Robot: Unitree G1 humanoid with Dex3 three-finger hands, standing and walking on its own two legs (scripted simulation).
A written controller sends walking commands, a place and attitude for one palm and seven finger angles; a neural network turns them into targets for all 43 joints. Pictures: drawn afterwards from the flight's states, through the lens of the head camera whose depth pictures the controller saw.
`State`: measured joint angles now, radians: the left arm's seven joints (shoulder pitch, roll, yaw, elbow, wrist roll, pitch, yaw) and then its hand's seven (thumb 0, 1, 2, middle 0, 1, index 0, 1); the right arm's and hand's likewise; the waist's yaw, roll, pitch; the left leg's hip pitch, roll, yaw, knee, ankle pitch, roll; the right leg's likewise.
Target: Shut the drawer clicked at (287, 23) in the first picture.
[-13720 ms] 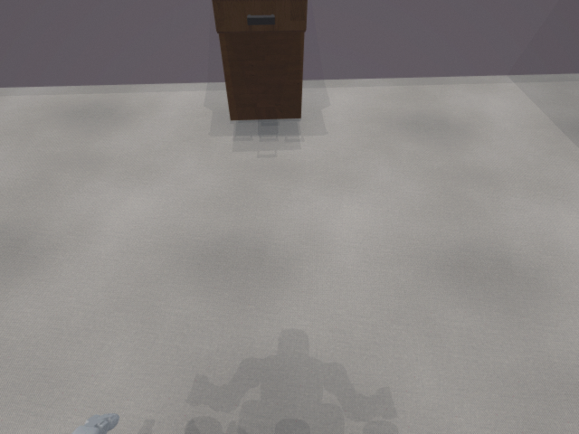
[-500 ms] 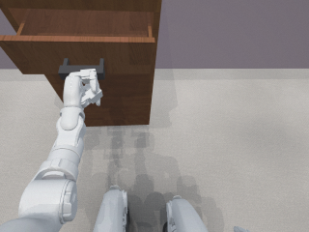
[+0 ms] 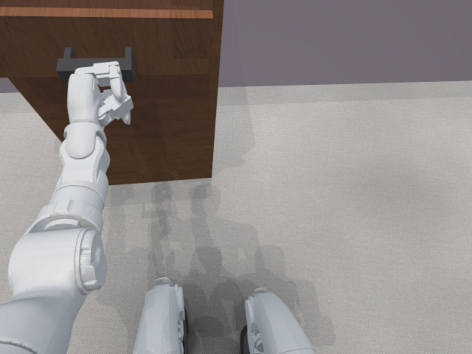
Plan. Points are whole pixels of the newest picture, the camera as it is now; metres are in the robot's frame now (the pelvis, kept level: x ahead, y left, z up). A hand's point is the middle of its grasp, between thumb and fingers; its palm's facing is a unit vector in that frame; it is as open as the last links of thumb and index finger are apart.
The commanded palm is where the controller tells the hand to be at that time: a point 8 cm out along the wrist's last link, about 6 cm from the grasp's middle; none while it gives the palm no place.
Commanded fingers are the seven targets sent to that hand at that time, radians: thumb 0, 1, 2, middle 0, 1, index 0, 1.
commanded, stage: push the drawer shut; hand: left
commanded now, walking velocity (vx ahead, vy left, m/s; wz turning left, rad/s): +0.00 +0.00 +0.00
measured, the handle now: (98, 61) +0.60 +0.20 +0.06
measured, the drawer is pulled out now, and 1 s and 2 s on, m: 0.06 0.00 0.00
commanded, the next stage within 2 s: pull the fist back off the drawer in 1.12 s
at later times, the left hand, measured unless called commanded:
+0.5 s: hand (124, 74) +0.57 +0.15 +0.06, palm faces +0.05 -1.00 -0.03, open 3.0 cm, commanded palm +0.58 +0.17 +0.06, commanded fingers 0.00 0.90 0.90 -1.40 -1.60 -1.40 -1.60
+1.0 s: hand (114, 66) +0.58 +0.17 +0.06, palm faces +0.04 -1.00 -0.04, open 3.2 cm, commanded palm +0.63 +0.16 +0.06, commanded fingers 0.00 0.90 0.90 -1.40 -1.60 -1.40 -1.60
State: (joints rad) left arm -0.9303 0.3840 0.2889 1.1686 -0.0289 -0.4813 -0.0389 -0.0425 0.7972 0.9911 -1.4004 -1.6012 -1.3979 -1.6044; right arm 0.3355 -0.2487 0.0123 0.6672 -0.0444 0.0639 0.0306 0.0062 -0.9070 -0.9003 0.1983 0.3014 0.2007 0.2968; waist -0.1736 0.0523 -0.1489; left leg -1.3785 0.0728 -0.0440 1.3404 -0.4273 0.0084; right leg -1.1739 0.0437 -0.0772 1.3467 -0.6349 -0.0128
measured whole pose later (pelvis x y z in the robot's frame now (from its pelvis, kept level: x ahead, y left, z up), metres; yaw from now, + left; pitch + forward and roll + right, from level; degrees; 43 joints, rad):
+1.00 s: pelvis -0.02 +0.01 -0.03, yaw -3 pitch +31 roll -9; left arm -1.28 0.64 0.31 1.32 0.07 -0.33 -0.06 0.00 0.56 0.95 -1.40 -1.60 -1.40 -1.60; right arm 0.38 -0.24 0.08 0.68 -0.07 -0.01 0.01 0.00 -0.91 -0.90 0.20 0.30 0.20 0.30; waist -0.30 0.05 -0.13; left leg -1.58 0.08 -0.09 1.42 -0.40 0.03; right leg -1.35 0.06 -0.11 1.40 -0.60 0.01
